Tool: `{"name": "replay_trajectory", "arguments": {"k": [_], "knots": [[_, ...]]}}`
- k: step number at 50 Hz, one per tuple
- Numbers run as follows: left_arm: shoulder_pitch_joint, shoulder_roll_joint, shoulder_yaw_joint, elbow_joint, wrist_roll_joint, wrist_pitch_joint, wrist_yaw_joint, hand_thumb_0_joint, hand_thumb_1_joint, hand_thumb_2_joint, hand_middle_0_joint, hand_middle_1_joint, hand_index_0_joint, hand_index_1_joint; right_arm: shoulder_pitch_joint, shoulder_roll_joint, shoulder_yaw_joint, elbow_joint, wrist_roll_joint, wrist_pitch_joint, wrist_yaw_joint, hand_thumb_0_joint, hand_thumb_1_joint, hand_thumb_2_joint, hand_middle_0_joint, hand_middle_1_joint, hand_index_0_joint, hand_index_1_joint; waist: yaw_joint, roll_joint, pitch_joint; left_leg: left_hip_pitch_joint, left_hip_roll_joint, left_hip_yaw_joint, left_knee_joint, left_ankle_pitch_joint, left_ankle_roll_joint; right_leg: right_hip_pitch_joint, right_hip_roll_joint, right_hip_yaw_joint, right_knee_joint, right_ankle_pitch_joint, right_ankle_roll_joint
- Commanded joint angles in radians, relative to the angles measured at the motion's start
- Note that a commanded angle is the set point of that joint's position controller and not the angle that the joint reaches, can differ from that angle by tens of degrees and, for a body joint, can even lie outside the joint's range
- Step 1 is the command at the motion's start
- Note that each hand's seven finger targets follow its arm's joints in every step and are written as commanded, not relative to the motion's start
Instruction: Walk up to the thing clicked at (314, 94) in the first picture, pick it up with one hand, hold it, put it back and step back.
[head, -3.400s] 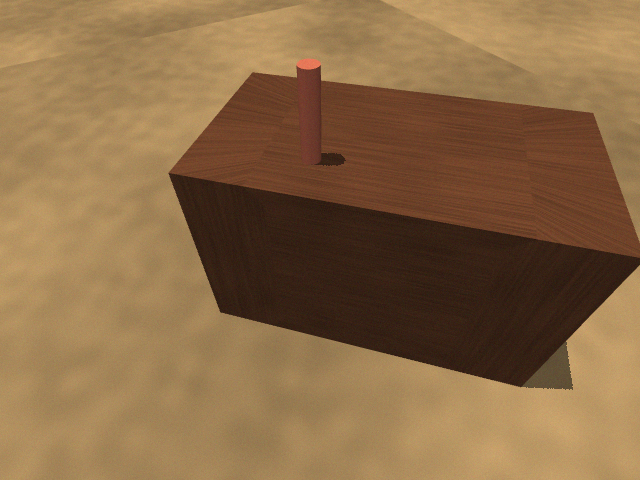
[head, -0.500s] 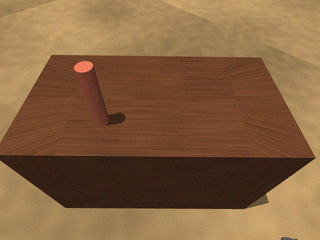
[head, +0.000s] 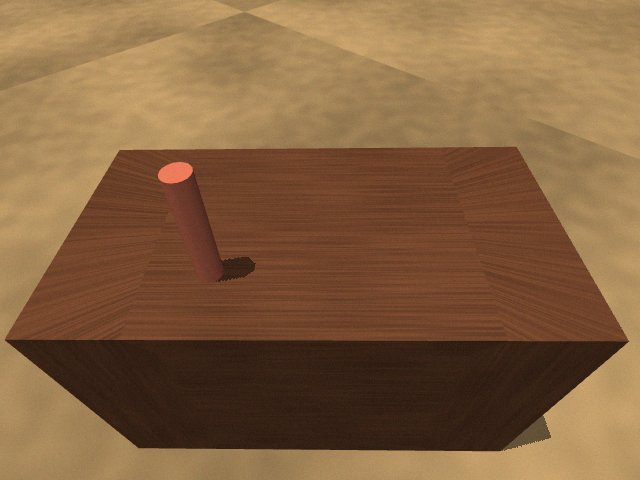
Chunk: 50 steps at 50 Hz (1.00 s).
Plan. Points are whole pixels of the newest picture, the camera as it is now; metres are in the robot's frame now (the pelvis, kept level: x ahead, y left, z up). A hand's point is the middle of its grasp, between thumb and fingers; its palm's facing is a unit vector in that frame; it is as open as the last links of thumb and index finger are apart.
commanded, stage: walk up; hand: left
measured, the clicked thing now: (195, 229) +0.52 +0.22 +0.00
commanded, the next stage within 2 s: stand in 0.98 s
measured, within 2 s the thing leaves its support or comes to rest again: neither
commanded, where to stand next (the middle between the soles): +0.07 +0.01 m, yaw +1 degrees
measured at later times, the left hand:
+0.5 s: hand out of the picture +0.11 +0.25 -0.15, palm faces -0.03 -0.94 -0.35, open 7.4 cm
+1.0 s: hand out of the picture +0.09 +0.26 -0.15, palm faces -0.03 -0.94 -0.35, open 7.4 cm
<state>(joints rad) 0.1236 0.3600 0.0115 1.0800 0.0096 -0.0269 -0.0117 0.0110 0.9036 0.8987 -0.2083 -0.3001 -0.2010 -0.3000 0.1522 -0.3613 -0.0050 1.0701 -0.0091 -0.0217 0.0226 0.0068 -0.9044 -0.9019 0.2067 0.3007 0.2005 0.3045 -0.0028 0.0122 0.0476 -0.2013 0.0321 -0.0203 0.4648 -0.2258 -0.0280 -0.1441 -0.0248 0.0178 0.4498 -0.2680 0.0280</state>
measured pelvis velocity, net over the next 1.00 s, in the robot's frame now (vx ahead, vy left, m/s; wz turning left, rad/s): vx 0.01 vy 0.00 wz -0.01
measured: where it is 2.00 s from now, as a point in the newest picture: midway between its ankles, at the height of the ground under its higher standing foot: outside the picture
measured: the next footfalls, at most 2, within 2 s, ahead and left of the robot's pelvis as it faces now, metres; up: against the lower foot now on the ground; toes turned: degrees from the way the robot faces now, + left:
none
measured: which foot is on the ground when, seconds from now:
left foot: down 0.00-1.00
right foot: down 0.00-1.00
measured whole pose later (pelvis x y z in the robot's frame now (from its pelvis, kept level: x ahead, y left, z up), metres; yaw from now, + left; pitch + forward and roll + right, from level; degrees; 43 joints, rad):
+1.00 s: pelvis +0.01 +0.00 +0.01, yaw -1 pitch -3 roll +0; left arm 0.10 0.35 0.01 1.13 0.02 -0.01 -0.01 0.01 0.90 0.90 -0.21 -0.30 -0.20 -0.30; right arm 0.10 -0.35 -0.01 1.12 -0.01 -0.01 0.02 0.01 -0.91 -0.90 0.21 0.30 0.20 0.30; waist -0.01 0.01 0.06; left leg -0.14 0.03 -0.01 0.38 -0.20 -0.03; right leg -0.08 -0.03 0.03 0.36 -0.24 0.03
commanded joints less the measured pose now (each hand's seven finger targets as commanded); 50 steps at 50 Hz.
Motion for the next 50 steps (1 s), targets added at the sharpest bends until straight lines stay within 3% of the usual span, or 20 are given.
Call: {"name": "replay_trajectory", "arguments": {"k": [1,4,7,12,21,31,48,50], "knots": [[-0.063,0.217,0.043,-0.051,-0.008,-0.018,0.019,0.000,0.900,0.900,-0.200,-0.300,-0.200,-0.300,-0.063,-0.207,-0.053,-0.056,0.003,-0.016,-0.022,0.000,-0.900,-0.900,0.200,0.300,0.200,0.300,0.004,-0.014,-0.088,0.043,0.077,-0.064,-0.071,0.206,0.069,0.029,-0.076,0.061,-0.079,0.204,-0.060],[-0.070,0.218,0.042,-0.046,-0.005,-0.016,0.019,0.000,0.900,0.900,-0.200,-0.300,-0.200,-0.300,-0.067,-0.209,-0.056,-0.048,0.002,-0.013,-0.022,0.000,-0.900,-0.900,0.200,0.300,0.200,0.300,0.000,-0.008,-0.083,0.045,0.070,-0.056,-0.079,0.174,0.066,0.029,-0.079,0.061,-0.089,0.190,-0.062],[-0.071,0.220,0.043,-0.034,-0.005,-0.017,0.021,0.000,0.900,0.900,-0.200,-0.300,-0.200,-0.300,-0.076,-0.202,-0.054,-0.043,0.002,-0.011,-0.021,0.000,-0.900,-0.900,0.200,0.300,0.200,0.300,0.002,-0.017,-0.100,0.081,0.071,-0.045,-0.065,0.225,0.064,0.035,-0.086,0.064,-0.096,0.245,-0.062],[-0.098,0.221,0.044,-0.028,-0.005,-0.014,0.023,0.000,0.900,0.900,-0.200,-0.300,-0.200,-0.300,-0.083,-0.211,-0.057,-0.028,0.002,-0.006,-0.023,0.000,-0.900,-0.900,0.200,0.300,0.200,0.300,-0.005,-0.010,-0.077,0.071,0.070,-0.043,-0.083,0.214,0.061,0.035,-0.077,0.057,-0.103,0.229,-0.060],[-0.089,0.210,0.042,-0.020,-0.004,-0.012,0.022,0.000,0.900,0.900,-0.200,-0.300,-0.200,-0.300,-0.098,-0.205,-0.053,-0.021,0.002,-0.007,-0.025,0.000,-0.900,-0.900,0.200,0.300,0.200,0.300,0.000,-0.006,-0.106,0.109,0.078,-0.034,-0.093,0.269,0.062,0.063,-0.080,0.053,-0.107,0.290,-0.053],[-0.101,0.206,0.041,-0.018,0.000,-0.008,0.022,0.000,0.900,0.900,-0.200,-0.300,-0.200,-0.300,-0.102,-0.203,-0.055,-0.017,0.000,-0.003,-0.024,0.000,-0.900,-0.900,0.200,0.300,0.200,0.300,-0.005,-0.003,-0.080,0.097,0.073,-0.037,-0.121,0.193,0.060,0.050,-0.072,0.051,-0.124,0.224,-0.049],[-0.071,0.206,0.043,-0.015,0.004,-0.006,0.021,0.000,0.900,0.900,-0.200,-0.300,-0.200,-0.300,-0.100,-0.199,-0.054,-0.014,0.000,-0.003,-0.024,0.000,-0.900,-0.900,0.200,0.300,0.200,0.300,0.000,-0.009,-0.067,0.094,0.067,-0.041,-0.136,0.150,0.062,0.039,-0.067,0.056,-0.140,0.187,-0.048],[-0.073,0.208,0.039,-0.011,-0.006,-0.003,0.022,0.000,0.900,0.900,-0.200,-0.300,-0.200,-0.300,-0.111,-0.199,-0.048,-0.016,0.004,-0.005,-0.027,0.000,-0.900,-0.900,0.200,0.300,0.200,0.300,-0.003,-0.022,-0.054,0.112,0.094,-0.057,-0.146,0.262,0.045,0.024,-0.092,0.065,-0.142,0.259,-0.042]]}}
